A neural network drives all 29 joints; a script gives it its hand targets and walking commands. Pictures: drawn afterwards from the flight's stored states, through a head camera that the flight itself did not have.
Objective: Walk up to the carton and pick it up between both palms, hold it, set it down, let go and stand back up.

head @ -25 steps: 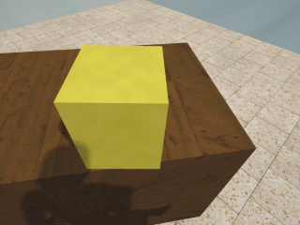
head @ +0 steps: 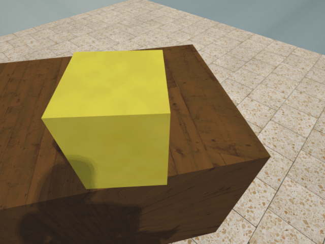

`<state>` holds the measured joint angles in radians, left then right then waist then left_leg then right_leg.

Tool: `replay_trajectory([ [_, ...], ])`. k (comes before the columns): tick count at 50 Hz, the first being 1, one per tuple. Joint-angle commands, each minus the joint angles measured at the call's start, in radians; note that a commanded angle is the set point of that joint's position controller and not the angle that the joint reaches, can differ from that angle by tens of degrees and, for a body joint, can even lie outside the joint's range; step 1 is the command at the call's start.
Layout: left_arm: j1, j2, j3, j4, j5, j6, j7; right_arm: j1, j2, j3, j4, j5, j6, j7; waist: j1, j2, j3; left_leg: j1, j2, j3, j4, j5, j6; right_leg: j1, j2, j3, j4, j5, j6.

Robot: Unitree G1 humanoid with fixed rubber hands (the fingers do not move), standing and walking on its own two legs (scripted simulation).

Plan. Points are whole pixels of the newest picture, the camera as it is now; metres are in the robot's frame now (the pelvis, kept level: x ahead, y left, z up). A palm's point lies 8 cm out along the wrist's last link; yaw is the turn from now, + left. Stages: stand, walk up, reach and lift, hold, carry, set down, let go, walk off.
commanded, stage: walk up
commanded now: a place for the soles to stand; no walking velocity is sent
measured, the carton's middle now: (123, 121) +0.39 +0.09 +0.13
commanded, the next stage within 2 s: reach and lift in 0.12 s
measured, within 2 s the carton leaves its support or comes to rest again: neither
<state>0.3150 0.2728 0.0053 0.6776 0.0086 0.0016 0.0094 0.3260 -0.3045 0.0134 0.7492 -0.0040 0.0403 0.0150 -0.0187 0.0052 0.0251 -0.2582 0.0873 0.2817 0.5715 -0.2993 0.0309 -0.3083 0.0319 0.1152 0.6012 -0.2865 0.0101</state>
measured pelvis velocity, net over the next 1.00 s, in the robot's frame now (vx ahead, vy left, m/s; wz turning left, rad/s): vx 0.01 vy -0.01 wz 0.07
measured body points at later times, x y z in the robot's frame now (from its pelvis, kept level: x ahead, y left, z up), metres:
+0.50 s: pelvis +0.00 -0.01 +0.01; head +0.00 +0.00 +0.45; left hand +0.18 +0.24 -0.07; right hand +0.18 -0.25 -0.07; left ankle +0.01 +0.09 -0.73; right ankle +0.02 -0.13 -0.73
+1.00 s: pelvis +0.01 -0.01 +0.02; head +0.02 +0.00 +0.47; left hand +0.17 +0.26 -0.01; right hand +0.18 -0.20 -0.02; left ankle +0.01 +0.10 -0.73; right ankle +0.02 -0.13 -0.73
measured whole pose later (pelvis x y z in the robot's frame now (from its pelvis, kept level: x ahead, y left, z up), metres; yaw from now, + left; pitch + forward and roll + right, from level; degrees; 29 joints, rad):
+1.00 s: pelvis +0.01 -0.01 +0.02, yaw +4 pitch -4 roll +0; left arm 0.34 0.33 0.05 0.08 -0.11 0.27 -0.06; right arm 0.48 -0.09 0.00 0.07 0.08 0.12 -0.11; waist 0.03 -0.02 0.09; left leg -0.06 0.04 0.17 0.31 -0.18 0.02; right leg -0.06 0.00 0.00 0.30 -0.17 0.00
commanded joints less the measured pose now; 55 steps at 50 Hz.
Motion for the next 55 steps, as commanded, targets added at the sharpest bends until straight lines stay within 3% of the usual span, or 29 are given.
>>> replay_trajectory([
  [1,0.009,0.151,0.050,-0.089,-0.001,-0.022,0.011,0.003,-0.154,-0.046,-0.090,0.000,-0.019,-0.007,0.007,-0.008,-0.030,0.080,0.117,-0.197,-0.124,0.026,0.050,-0.077,-0.070,0.099,-0.074,0.123,-0.058],
  [6,0.004,0.154,0.052,-0.094,-0.001,-0.021,0.013,0.002,-0.157,-0.048,-0.094,0.000,-0.015,-0.007,0.004,-0.011,-0.031,0.083,0.120,-0.192,-0.113,0.029,0.053,-0.084,-0.065,0.105,-0.063,0.129,-0.058],
  [7,-0.483,0.183,0.022,-0.023,-0.031,0.173,0.015,-0.529,-0.075,-0.153,-0.045,-0.077,-0.163,0.038,0.062,0.008,0.033,-0.145,-0.004,-0.200,-0.028,-0.139,-0.029,-0.178,-0.039,-0.146,0.036,-0.150,-0.097],
  [8,-0.398,0.107,-0.027,-0.092,-0.025,0.257,0.023,-0.358,-0.105,-0.192,0.001,-0.092,-0.197,0.062,0.002,-0.027,0.054,-0.061,0.008,-0.214,0.020,-0.180,-0.045,-0.236,-0.043,-0.179,0.060,-0.136,-0.108],
  [9,-0.408,0.113,-0.004,-0.167,-0.010,0.312,0.015,-0.330,-0.120,-0.201,-0.025,-0.088,-0.195,0.062,0.013,-0.030,-0.017,0.007,0.012,-0.198,0.054,-0.144,-0.045,-0.223,-0.047,-0.169,0.043,-0.083,-0.103],
  [11,-0.359,0.119,0.009,-0.277,0.026,0.388,-0.007,-0.267,-0.128,-0.218,-0.035,-0.058,-0.169,0.045,0.000,-0.028,-0.113,0.123,0.014,-0.187,0.081,-0.012,-0.057,-0.189,-0.029,-0.189,0.026,0.075,-0.088],
  [14,-0.282,0.132,0.040,-0.352,0.069,0.430,-0.017,-0.210,-0.120,-0.200,-0.039,-0.020,-0.140,0.031,-0.015,-0.012,-0.166,0.213,-0.005,-0.194,0.085,0.157,-0.075,-0.113,-0.005,-0.203,0.003,0.202,-0.080],
  [16,-0.271,0.142,0.054,-0.365,0.086,0.428,-0.019,-0.196,-0.104,-0.171,-0.060,-0.006,-0.124,0.019,-0.022,-0.026,-0.132,0.235,-0.032,-0.182,0.057,0.147,-0.068,-0.080,-0.015,-0.176,-0.047,0.232,-0.063],
  [17,-0.279,0.150,0.063,-0.373,0.090,0.423,-0.024,-0.198,-0.085,-0.156,-0.073,0.000,-0.114,0.010,-0.025,-0.052,-0.116,0.243,-0.047,-0.175,0.041,0.098,-0.056,-0.080,-0.029,-0.152,-0.084,0.190,-0.053],
  [21,-0.278,0.165,0.074,-0.404,0.076,0.395,-0.019,-0.163,-0.021,-0.113,-0.157,0.011,-0.086,-0.020,-0.026,0.002,-0.046,0.260,-0.074,-0.164,-0.084,0.106,-0.059,0.033,-0.040,-0.125,-0.164,0.256,-0.025],
  [25,-0.287,0.177,0.074,-0.416,0.036,0.350,-0.023,-0.142,0.046,-0.096,-0.271,0.005,-0.057,-0.041,-0.022,0.017,0.009,0.277,-0.083,-0.149,-0.204,0.092,-0.054,0.103,-0.039,-0.113,-0.248,0.215,-0.015],
  [29,-0.267,0.179,0.077,-0.441,-0.008,0.318,-0.036,-0.121,0.085,-0.097,-0.413,-0.008,-0.017,-0.058,-0.004,0.016,0.021,0.260,-0.073,-0.132,-0.276,0.107,-0.049,0.157,-0.027,-0.114,-0.293,0.175,-0.015],
  [38,-0.153,0.188,0.107,-0.551,-0.073,0.246,-0.056,0.008,0.126,-0.080,-0.656,0.001,0.013,-0.084,0.017,-0.001,-0.023,0.250,-0.059,-0.129,-0.310,0.215,-0.051,0.200,-0.019,-0.113,-0.331,0.215,-0.008],
  [39,-0.139,0.190,0.105,-0.584,-0.093,0.240,-0.058,0.030,0.115,-0.065,-0.686,0.028,0.011,-0.090,0.042,-0.002,-0.045,0.245,-0.059,-0.139,-0.296,0.240,-0.042,0.220,-0.013,-0.117,-0.317,0.234,-0.011],
  [49,-0.024,0.207,0.115,-0.777,-0.127,0.225,-0.069,0.162,0.160,-0.040,-0.866,0.095,0.051,-0.128,0.054,0.065,-0.010,0.206,-0.046,-0.156,-0.311,0.264,-0.048,0.239,-0.020,-0.100,-0.335,0.223,-0.029],
  [55,0.030,0.232,0.118,-0.875,-0.167,0.208,-0.077,0.212,0.187,-0.025,-0.976,0.114,0.078,-0.152,0.057,0.062,-0.013,0.208,-0.045,-0.173,-0.298,0.290,-0.047,0.228,-0.033,-0.091,-0.344,0.234,-0.028],
])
